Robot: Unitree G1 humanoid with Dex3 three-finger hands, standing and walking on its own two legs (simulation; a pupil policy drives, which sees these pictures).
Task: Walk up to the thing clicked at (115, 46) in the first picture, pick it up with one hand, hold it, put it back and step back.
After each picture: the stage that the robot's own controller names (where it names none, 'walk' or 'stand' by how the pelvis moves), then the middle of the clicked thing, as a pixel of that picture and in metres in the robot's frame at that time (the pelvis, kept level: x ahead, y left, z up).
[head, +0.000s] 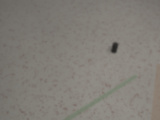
stand; (114, 47) +1.32 -0.38 -0.72
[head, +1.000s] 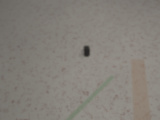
walk; (86, 51) +1.25 +0.02 -0.70
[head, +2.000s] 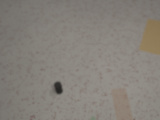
walk; (58, 87) +0.78 +0.26 -0.71
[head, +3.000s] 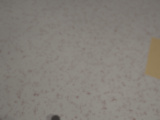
walk; out of the picture +0.47 +0.15 -0.70
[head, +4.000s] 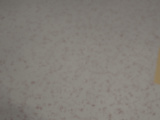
stand; out of the picture +0.36 +0.17 -0.71
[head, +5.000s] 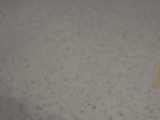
stand; out of the picture +0.34 +0.16 -0.71
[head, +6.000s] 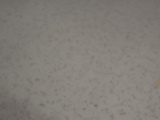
stand; out of the picture +0.37 +0.15 -0.72
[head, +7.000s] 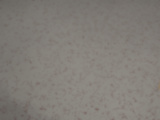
stand; out of the picture +0.36 +0.15 -0.72
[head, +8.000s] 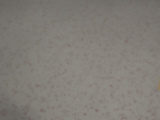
stand; out of the picture +0.37 +0.16 -0.73
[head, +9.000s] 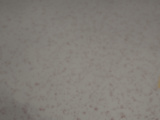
stand; out of the picture +0.36 +0.17 -0.73
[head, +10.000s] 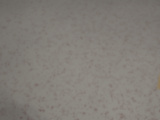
stand; out of the picture +0.36 +0.17 -0.73
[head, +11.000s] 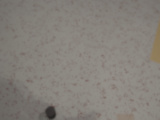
go down; (51, 113) +0.39 +0.16 -0.65
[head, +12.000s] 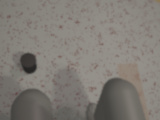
go down; (29, 63) +0.47 +0.16 -0.32
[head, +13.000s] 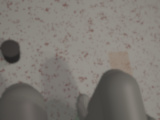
close in; (11, 52) +0.47 +0.17 -0.28
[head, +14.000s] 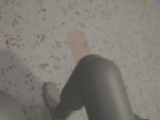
close; out of the picture +0.47 +0.21 -0.24
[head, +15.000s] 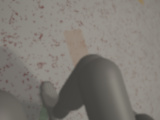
close; out of the picture +0.46 +0.22 -0.24
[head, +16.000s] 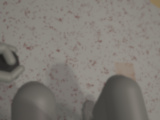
lift; (8, 66) +0.38 +0.22 -0.14
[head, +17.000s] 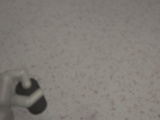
hold; (32, 97) +0.31 +0.16 +0.01
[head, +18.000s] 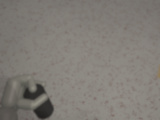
hold; (39, 102) +0.31 +0.15 -0.02
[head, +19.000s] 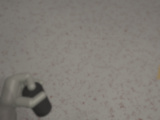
hold; (38, 100) +0.32 +0.16 -0.02
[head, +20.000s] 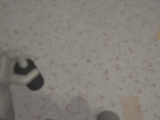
crouch; (30, 75) +0.40 +0.16 -0.08
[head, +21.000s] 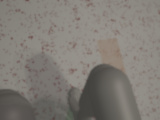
lower; out of the picture +0.50 +0.22 -0.17
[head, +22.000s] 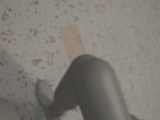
lower; out of the picture +0.41 +0.13 -0.27
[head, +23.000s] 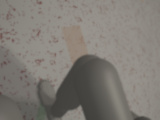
lower; out of the picture +0.43 +0.12 -0.27
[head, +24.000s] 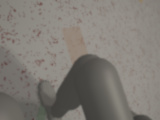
lower; out of the picture +0.44 +0.12 -0.27
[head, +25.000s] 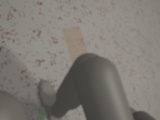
lower; out of the picture +0.45 +0.11 -0.27
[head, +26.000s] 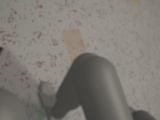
open; out of the picture +0.45 +0.10 -0.27
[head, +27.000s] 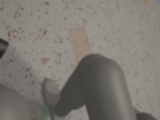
stand; out of the picture +0.46 +0.10 -0.26
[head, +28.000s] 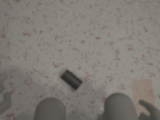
walk; (71, 79) +0.44 +0.02 -0.45
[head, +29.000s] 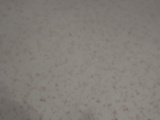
stand; out of the picture +0.36 +0.02 -0.69
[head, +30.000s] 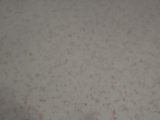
stand; out of the picture +0.37 +0.04 -0.69
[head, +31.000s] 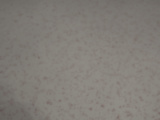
stand; out of the picture +0.37 +0.01 -0.74
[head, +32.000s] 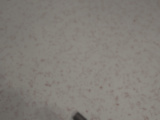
walk; out of the picture +0.40 -0.02 -0.73
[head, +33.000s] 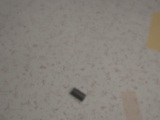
walk; (78, 94) +0.58 -0.01 -0.73
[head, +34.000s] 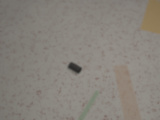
walk; (75, 67) +0.89 +0.10 -0.72
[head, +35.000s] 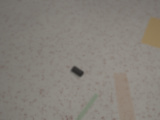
stand; (77, 71) +1.00 +0.04 -0.74
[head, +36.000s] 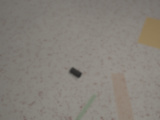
stand; (75, 72) +1.01 +0.05 -0.75
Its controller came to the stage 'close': yes
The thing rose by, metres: 0.70
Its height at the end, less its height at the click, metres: -0.02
